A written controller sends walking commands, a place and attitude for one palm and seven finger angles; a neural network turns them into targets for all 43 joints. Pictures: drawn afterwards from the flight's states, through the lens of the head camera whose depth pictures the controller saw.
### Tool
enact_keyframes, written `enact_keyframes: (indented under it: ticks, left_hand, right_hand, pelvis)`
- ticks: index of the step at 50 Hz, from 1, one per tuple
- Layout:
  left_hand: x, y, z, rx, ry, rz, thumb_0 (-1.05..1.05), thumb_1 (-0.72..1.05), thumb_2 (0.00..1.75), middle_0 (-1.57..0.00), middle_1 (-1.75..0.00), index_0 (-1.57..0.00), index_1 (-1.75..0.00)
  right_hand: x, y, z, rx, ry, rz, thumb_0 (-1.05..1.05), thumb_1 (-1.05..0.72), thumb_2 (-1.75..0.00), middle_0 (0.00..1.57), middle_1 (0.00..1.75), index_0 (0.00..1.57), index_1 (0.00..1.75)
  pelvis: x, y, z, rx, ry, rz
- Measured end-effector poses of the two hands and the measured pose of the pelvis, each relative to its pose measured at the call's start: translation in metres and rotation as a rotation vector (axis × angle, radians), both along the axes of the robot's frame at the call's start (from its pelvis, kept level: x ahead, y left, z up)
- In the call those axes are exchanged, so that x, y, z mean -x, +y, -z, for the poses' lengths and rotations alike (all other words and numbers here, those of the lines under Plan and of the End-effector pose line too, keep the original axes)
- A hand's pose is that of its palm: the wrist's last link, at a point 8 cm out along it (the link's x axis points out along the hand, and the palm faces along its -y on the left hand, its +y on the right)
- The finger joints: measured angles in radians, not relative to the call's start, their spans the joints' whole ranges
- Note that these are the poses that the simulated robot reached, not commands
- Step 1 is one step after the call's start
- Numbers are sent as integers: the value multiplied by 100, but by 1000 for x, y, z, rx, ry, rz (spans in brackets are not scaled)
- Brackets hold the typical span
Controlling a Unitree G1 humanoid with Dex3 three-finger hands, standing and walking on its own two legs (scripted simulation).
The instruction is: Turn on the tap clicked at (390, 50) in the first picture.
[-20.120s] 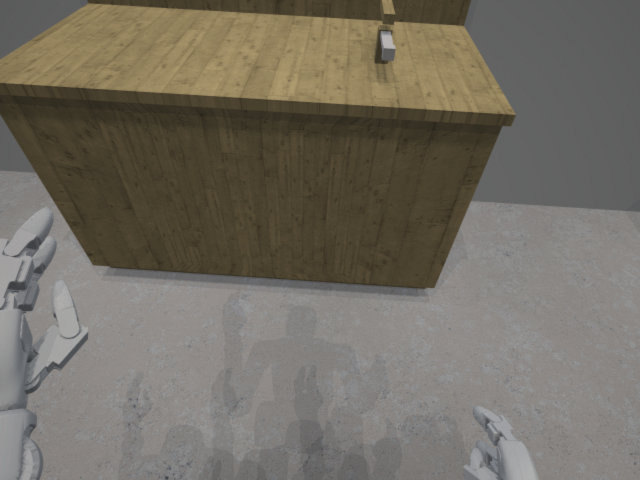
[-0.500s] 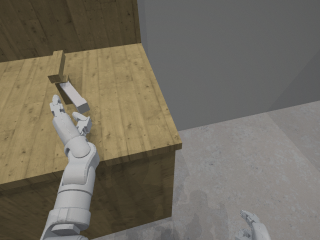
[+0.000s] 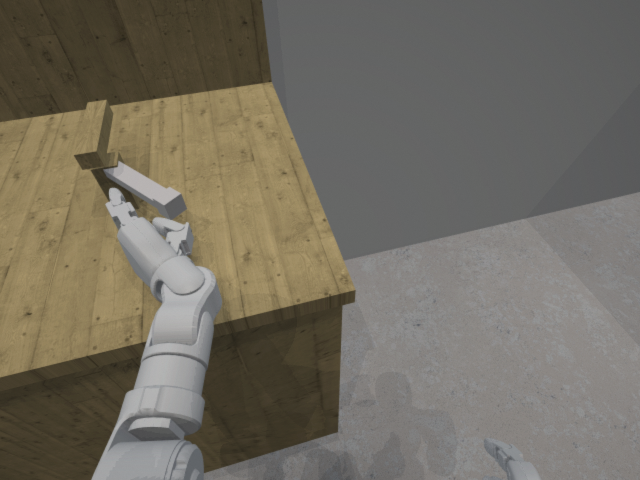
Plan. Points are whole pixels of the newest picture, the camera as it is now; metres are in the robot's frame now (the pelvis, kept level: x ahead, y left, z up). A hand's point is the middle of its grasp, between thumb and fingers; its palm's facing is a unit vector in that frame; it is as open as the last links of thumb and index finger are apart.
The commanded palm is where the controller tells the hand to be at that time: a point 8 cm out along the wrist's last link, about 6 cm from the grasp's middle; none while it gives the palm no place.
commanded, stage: push the lever round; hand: left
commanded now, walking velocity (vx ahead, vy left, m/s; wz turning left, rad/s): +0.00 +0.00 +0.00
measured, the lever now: (170, 203) +0.43 +0.23 +0.13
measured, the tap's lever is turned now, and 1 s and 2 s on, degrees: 38 60 85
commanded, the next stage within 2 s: lift the hand up off the lever in 1.30 s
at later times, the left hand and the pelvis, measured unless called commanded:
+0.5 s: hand (208, 218) +0.42 +0.18 +0.11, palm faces +0.79 -0.60 -0.12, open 7.7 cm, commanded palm +0.37 +0.20 +0.12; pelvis +0.00 -0.01 -0.01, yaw +1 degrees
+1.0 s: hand (223, 205) +0.44 +0.17 +0.11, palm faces +0.82 -0.55 -0.14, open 8.0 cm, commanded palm +0.40 +0.19 +0.12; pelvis -0.01 -0.02 -0.01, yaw +0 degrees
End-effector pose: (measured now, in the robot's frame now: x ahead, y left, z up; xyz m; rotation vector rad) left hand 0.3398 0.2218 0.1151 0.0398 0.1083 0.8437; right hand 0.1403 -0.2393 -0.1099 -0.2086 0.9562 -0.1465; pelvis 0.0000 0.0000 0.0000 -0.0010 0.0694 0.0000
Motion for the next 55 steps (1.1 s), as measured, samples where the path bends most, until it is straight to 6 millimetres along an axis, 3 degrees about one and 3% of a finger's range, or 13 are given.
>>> enact_keyframes:
  ticks: [20,37,55]
  left_hand:
    - [-17,-19,-1,3,41,-76,3,93,92,-15,-15,-15,-15]
    - [-41,-39,-3,2,76,-132,2,92,91,-15,-15,-11,-13]
    - [-53,-44,-2,-10,81,-149,2,90,90,-15,-15,-10,-13]
  right_hand:
    - [2,5,8,-34,23,-34,1,-91,-90,20,30,20,30]
    - [41,-9,24,-43,120,-14,1,-91,-90,20,30,20,30]
    - [77,-32,29,-22,167,34,1,-91,-90,20,30,20,30]
  pelvis:
    - [2,-4,4,1,29,-10]
    - [5,-10,9,-5,77,-9]
    - [12,-21,12,-10,104,-5]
